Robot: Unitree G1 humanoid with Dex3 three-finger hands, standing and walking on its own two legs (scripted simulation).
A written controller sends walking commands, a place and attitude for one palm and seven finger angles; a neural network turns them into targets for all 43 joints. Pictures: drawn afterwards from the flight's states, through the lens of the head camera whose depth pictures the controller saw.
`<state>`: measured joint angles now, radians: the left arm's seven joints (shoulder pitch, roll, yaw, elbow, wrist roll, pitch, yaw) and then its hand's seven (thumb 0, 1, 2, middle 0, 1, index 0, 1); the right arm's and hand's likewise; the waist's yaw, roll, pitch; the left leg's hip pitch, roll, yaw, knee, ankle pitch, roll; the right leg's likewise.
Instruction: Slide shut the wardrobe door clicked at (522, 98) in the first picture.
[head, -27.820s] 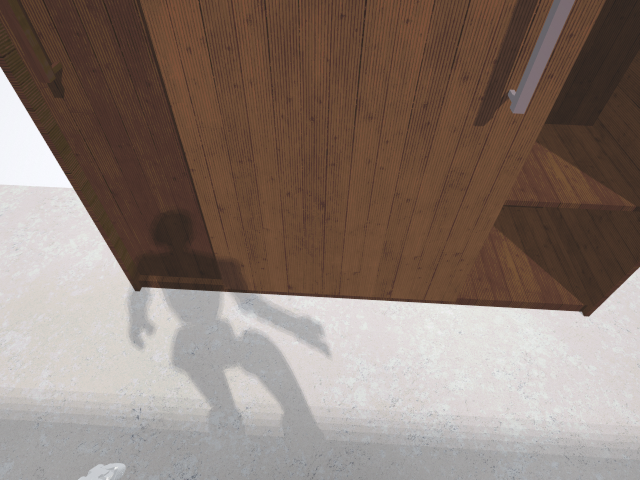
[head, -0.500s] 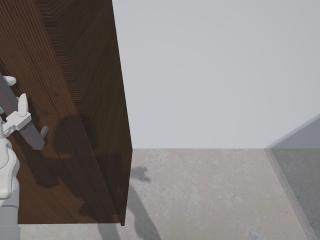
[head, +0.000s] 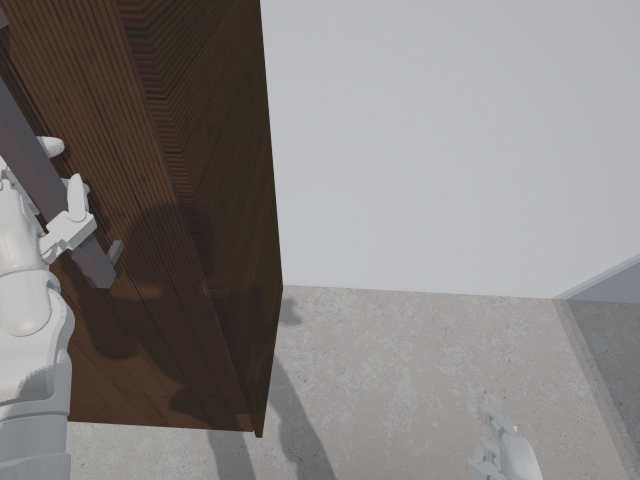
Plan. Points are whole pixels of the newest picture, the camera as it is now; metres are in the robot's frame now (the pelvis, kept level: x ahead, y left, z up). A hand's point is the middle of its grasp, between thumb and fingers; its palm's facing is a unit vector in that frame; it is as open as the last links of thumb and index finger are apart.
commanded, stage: stop walking and hold the door there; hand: left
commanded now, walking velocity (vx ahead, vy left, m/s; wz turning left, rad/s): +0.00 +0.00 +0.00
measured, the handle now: (58, 176) +0.35 +0.32 +0.22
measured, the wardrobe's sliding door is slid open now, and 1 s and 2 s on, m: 0.00 0.00 0.00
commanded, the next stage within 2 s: loosen the grip on the handle in 1.48 s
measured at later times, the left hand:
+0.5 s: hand (79, 216) +0.31 +0.29 +0.19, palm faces +0.48 -0.86 -0.17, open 6.7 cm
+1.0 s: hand (72, 219) +0.31 +0.29 +0.20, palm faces +0.22 -0.97 -0.11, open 6.2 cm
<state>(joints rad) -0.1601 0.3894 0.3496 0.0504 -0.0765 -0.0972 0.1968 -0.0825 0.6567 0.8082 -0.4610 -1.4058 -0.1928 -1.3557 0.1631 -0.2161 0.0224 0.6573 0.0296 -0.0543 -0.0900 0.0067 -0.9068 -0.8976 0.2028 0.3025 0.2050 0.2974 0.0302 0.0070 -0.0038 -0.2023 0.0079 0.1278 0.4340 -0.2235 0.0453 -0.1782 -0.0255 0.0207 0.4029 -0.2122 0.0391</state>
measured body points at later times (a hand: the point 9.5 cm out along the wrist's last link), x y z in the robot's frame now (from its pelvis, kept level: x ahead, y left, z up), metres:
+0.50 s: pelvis -0.01 +0.03 -0.01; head +0.01 +0.03 +0.43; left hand +0.28 +0.33 +0.20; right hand +0.17 -0.21 -0.10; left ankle +0.01 +0.08 -0.74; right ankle -0.01 -0.13 -0.74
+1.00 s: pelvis -0.01 +0.12 -0.01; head +0.02 +0.13 +0.44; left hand +0.29 +0.34 +0.20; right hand +0.18 -0.08 -0.09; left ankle +0.01 +0.14 -0.73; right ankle +0.00 +0.02 -0.75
